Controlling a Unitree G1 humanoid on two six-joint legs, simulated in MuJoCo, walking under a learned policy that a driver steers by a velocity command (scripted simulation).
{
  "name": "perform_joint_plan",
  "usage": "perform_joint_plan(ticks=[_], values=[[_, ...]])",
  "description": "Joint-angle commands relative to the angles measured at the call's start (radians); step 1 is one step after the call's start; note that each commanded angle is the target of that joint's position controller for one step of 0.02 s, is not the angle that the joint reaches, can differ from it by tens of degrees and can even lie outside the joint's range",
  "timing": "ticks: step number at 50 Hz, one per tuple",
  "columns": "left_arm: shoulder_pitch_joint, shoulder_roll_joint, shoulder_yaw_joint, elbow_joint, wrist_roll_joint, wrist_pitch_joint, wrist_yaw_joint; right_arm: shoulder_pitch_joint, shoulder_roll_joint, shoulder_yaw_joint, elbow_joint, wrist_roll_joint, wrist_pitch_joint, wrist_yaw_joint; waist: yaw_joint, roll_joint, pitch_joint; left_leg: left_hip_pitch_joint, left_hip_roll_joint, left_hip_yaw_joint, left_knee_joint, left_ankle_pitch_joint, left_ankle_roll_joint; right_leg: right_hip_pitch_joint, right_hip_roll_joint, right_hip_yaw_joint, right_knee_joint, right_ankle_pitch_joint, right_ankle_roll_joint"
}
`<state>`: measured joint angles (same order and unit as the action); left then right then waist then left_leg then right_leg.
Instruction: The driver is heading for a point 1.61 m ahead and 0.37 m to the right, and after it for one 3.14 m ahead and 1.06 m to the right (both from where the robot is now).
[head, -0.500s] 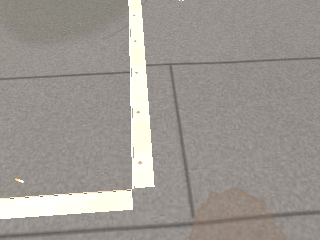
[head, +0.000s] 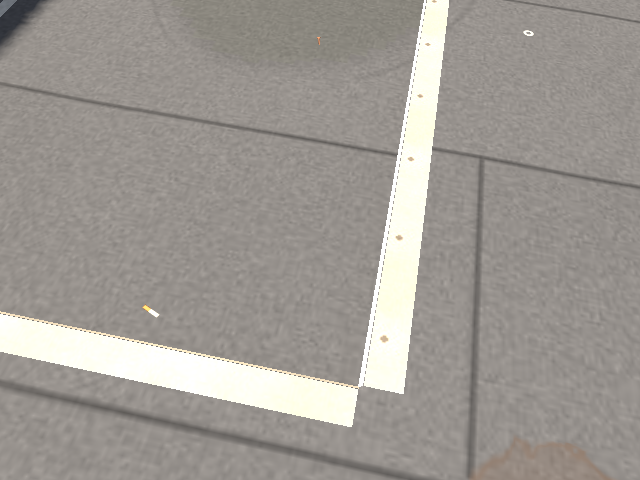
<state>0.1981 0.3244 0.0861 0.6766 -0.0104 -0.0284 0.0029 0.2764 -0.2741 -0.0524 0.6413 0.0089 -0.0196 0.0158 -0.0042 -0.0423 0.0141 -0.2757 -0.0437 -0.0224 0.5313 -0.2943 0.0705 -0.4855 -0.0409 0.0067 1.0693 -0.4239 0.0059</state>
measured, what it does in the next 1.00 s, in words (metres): walks ahead, turning right: right foot, then left foot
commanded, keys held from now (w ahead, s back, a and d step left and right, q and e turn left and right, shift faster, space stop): w+e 0.82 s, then w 0.04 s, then no key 0.14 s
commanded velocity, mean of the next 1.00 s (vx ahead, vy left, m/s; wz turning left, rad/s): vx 0.43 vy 0.00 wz -0.34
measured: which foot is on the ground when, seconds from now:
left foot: down 0.00-0.44, up 0.46-0.86, down 0.88-1.00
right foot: up 0.00-0.40, down 0.42-0.90, up 0.92-1.00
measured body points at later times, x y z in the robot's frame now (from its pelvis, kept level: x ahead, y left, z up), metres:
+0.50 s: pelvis +0.22 -0.06 -0.02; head +0.27 -0.06 +0.43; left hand +0.47 +0.16 -0.10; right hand +0.21 -0.35 -0.13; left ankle +0.04 +0.09 -0.66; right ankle +0.30 -0.15 -0.74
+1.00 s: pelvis +0.51 -0.07 -0.01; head +0.53 -0.07 +0.44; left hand +0.70 +0.15 -0.12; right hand +0.56 -0.38 -0.08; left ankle +0.61 +0.00 -0.74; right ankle +0.35 -0.15 -0.64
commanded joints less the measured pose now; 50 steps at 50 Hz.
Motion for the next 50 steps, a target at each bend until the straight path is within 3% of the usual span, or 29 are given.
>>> perform_joint_plan(ticks=[1, 4, 9, 16, 17, 19, 20, 21, 22, 23, 24, 25, 26, 27, 28, 30, 32, 34, 37, 39, 41, 43, 44, 45, 46, 47, 48, 49, 50], values=[[-0.062, 0.096, 0.024, -0.068, 0.011, -0.041, -0.011, -0.018, -0.155, -0.035, -0.061, -0.015, -0.033, -0.019, -0.014, 0.174, 0.009, 0.165, 0.246, -0.36, -0.359, -0.134, 0.155, -0.24, -0.046, 0.035, -0.031, 0.194, 0.012], [-0.073, 0.065, 0.008, -0.045, 0.002, -0.041, -0.016, 0.018, -0.153, -0.031, -0.035, -0.016, -0.051, -0.024, -0.032, 0.135, 0.006, 0.196, 0.237, -0.246, -0.377, 0.027, 0.142, -0.234, -0.051, 0.022, -0.155, 0.325, 0.029], [-0.142, 0.042, -0.011, -0.059, -0.013, -0.038, -0.028, 0.069, -0.176, -0.036, 0.019, -0.014, -0.061, -0.02, -0.074, 0.136, 0.053, 0.243, 0.263, -0.148, -0.408, 0.106, 0.133, -0.25, -0.05, 0.029, -0.332, 0.426, 0.033], [-0.235, 0.017, -0.033, -0.108, -0.018, -0.053, -0.069, 0.109, -0.189, -0.044, 0.08, -0.002, -0.051, -0.017, -0.108, 0.104, 0.108, 0.343, 0.301, -0.017, -0.37, 0.297, 0.117, -0.254, -0.018, -0.009, -0.469, 0.384, -0.028], [-0.239, 0.018, -0.034, -0.117, -0.017, -0.055, -0.075, 0.11, -0.196, -0.046, 0.085, 0.002, -0.046, -0.019, -0.103, 0.108, 0.102, 0.359, 0.306, -0.004, -0.344, 0.374, 0.11, -0.236, -0.007, -0.026, -0.482, 0.352, -0.043], [-0.197, 0.043, -0.023, -0.121, -0.012, -0.054, -0.079, 0.092, -0.221, -0.052, 0.081, 0.004, -0.037, -0.027, -0.063, 0.138, 0.038, 0.382, 0.297, 0.04, -0.228, 0.75, 0.084, -0.114, 0.048, -0.081, -0.493, 0.281, -0.081], [-0.117, 0.076, -0.005, -0.107, -0.01, -0.05, -0.075, 0.084, -0.235, -0.055, 0.078, 0.004, -0.03, -0.034, -0.013, 0.152, -0.034, 0.384, 0.282, 0.071, -0.102, 0.966, 0.065, 0.009, 0.09, -0.111, -0.495, 0.259, -0.104], [0.029, 0.12, 0.021, -0.073, -0.014, -0.047, -0.066, 0.078, -0.23, -0.05, 0.073, 0.003, -0.023, -0.043, 0.068, 0.136, -0.125, 0.318, 0.248, 0.117, 0.094, 1.049, 0.032, 0.228, 0.128, -0.121, -0.541, 0.308, -0.138], [0.195, 0.179, 0.045, -0.048, -0.02, -0.037, -0.05, 0.087, -0.205, -0.037, 0.052, -0.012, -0.031, -0.05, 0.144, 0.085, -0.225, 0.082, 0.225, 0.127, 0.36, 0.824, -0.009, 0.545, 0.026, 0.047, -0.529, 0.319, -0.194], [0.244, 0.282, 0.063, -0.044, -0.019, -0.039, -0.045, 0.179, -0.073, 0.007, 0.002, -0.034, -0.058, -0.034, 0.065, -0.202, -0.345, -0.349, 0.012, 0.088, 0.753, -0.081, -0.082, 0.887, -0.259, 0.632, -0.604, 0.12, -0.388], [0.27, 0.184, 0.036, -0.051, -0.018, -0.041, -0.043, 0.095, -0.143, -0.002, 0.007, -0.011, -0.094, -0.017, 0.13, -0.124, -0.422, -0.466, 0.0, -0.103, 0.876, -0.243, -0.078, 0.94, -0.293, 0.82, -0.739, 0.023, -0.399], [0.224, 0.154, 0.026, -0.048, -0.01, -0.04, -0.039, -0.004, -0.187, -0.014, -0.033, 0.03, -0.113, -0.004, 0.139, -0.083, -0.261, -0.547, 0.052, -0.105, 0.873, -0.169, -0.065, 0.836, -0.267, 0.662, -0.764, 0.069, -0.353], [0.167, 0.144, 0.021, -0.058, -0.01, -0.039, -0.035, -0.038, -0.174, -0.005, -0.046, 0.024, -0.126, -0.005, 0.102, 0.012, -0.171, -0.528, 0.096, -0.092, 0.795, -0.097, -0.055, 0.691, -0.223, 0.549, -0.769, 0.156, -0.326], [0.108, 0.126, 0.015, -0.069, -0.006, -0.038, -0.033, -0.054, -0.169, -0.008, -0.049, -0.002, -0.129, -0.009, 0.06, 0.056, -0.098, -0.487, 0.123, -0.081, 0.701, -0.056, -0.062, 0.553, -0.186, 0.475, -0.786, 0.262, -0.311], [0.069, 0.107, 0.006, -0.083, 0.007, -0.039, -0.029, -0.04, -0.173, -0.014, -0.046, -0.014, -0.12, -0.01, 0.024, 0.033, -0.071, -0.422, 0.143, -0.083, 0.662, -0.028, -0.071, 0.454, -0.157, 0.422, -0.813, 0.344, -0.309], [0.035, 0.108, 0.006, -0.085, 0.006, -0.04, -0.02, 0.001, -0.157, -0.011, -0.035, -0.023, -0.099, -0.011, -0.014, 0.0, -0.046, -0.368, 0.148, -0.064, 0.599, -0.019, -0.104, 0.339, -0.133, 0.376, -0.85, 0.432, -0.324], [0.039, 0.121, 0.008, -0.068, -0.001, -0.044, -0.009, -0.017, -0.132, -0.002, -0.041, -0.03, -0.083, -0.016, -0.022, 0.0, -0.012, -0.345, 0.143, -0.037, 0.493, 0.026, -0.137, 0.236, -0.106, 0.305, -0.866, 0.487, -0.317], [0.053, 0.138, 0.014, -0.054, -0.006, -0.042, 0.001, -0.101, -0.102, 0.012, -0.062, -0.033, -0.083, -0.016, 0.005, -0.008, 0.01, -0.308, 0.122, -0.021, 0.328, 0.178, -0.152, 0.176, -0.057, 0.245, -0.863, 0.461, -0.282], [0.113, 0.154, 0.021, -0.026, -0.013, -0.031, 0.01, -0.228, -0.08, 0.019, -0.087, -0.022, -0.096, -0.007, 0.061, -0.024, -0.004, -0.189, 0.055, -0.007, 0.108, 0.391, -0.156, 0.147, -0.021, 0.232, -0.828, 0.396, -0.233], [0.141, 0.154, 0.024, -0.014, -0.02, -0.024, 0.011, -0.245, -0.107, 0.007, -0.094, -0.006, -0.102, -0.003, 0.062, -0.045, -0.018, -0.15, 0.041, -0.038, 0.045, 0.39, -0.149, 0.195, -0.043, 0.286, -0.789, 0.348, -0.214], [0.11, 0.138, 0.022, -0.026, -0.015, -0.024, 0.015, -0.189, -0.154, -0.018, -0.075, -0.001, -0.111, 0.004, 0.022, -0.068, -0.046, -0.102, 0.055, -0.077, 0.051, 0.36, -0.119, 0.248, -0.078, 0.346, -0.71, 0.335, -0.184], [0.09, 0.11, 0.016, -0.032, -0.01, -0.019, 0.01, -0.108, -0.164, -0.033, -0.053, 0.0, -0.116, 0.004, -0.027, -0.084, -0.053, -0.024, 0.059, -0.052, 0.013, 0.27, -0.077, 0.288, -0.085, 0.366, -0.617, 0.382, -0.158], [0.097, 0.072, 0.004, -0.033, -0.007, -0.019, 0.006, -0.037, -0.182, -0.046, -0.042, -0.016, -0.122, 0.002, -0.068, -0.056, -0.087, 0.079, 0.08, -0.05, -0.05, 0.295, -0.044, 0.293, -0.02, 0.322, -0.456, 0.461, -0.121], [0.16, 0.003, -0.019, -0.053, 0.011, -0.021, 0.004, 0.057, -0.246, -0.057, -0.043, -0.041, -0.128, -0.002, -0.065, 0.111, -0.23, 0.313, 0.265, -0.235, -0.036, 0.444, 0.035, 0.179, 0.065, 0.257, -0.155, 0.232, -0.072], [0.358, -0.036, -0.035, -0.036, -0.015, -0.027, 0.0, 0.086, -0.312, -0.075, -0.012, -0.04, -0.11, 0.005, 0.017, 0.458, -0.335, 0.539, 0.46, -0.668, -0.126, 0.429, 0.232, -0.109, 0.183, 0.159, 0.172, -0.219, -0.004], [0.33, 0.067, -0.017, -0.003, -0.029, -0.022, 0.008, 0.087, -0.213, -0.056, -0.019, -0.016, -0.104, 0.014, -0.02, 0.305, -0.28, 0.497, 0.457, -0.721, -0.169, 0.317, 0.23, -0.213, 0.123, 0.199, 0.283, -0.192, 0.008], [0.196, 0.114, -0.002, -0.022, -0.026, -0.011, 0.015, 0.036, -0.153, -0.038, -0.03, -0.014, -0.1, 0.014, -0.047, 0.165, -0.175, 0.388, 0.417, -0.557, -0.161, 0.398, 0.196, -0.225, 0.094, 0.188, 0.312, -0.111, 0.014], [0.112, 0.117, -0.001, -0.041, -0.008, 0.001, 0.023, -0.018, -0.114, -0.02, -0.033, -0.021, -0.096, 0.018, -0.041, 0.077, -0.123, 0.283, 0.376, -0.423, -0.152, 0.55, 0.177, -0.197, 0.067, 0.163, 0.284, -0.07, 0.019], [0.071, 0.103, -0.003, -0.061, 0.005, 0.009, 0.024, -0.05, -0.104, -0.013, -0.021, -0.023, -0.095, 0.022, -0.022, 0.091, -0.083, 0.204, 0.35, -0.349, -0.153, 0.664, 0.175, -0.176, 0.038, 0.162, 0.226, -0.049, 0.021]])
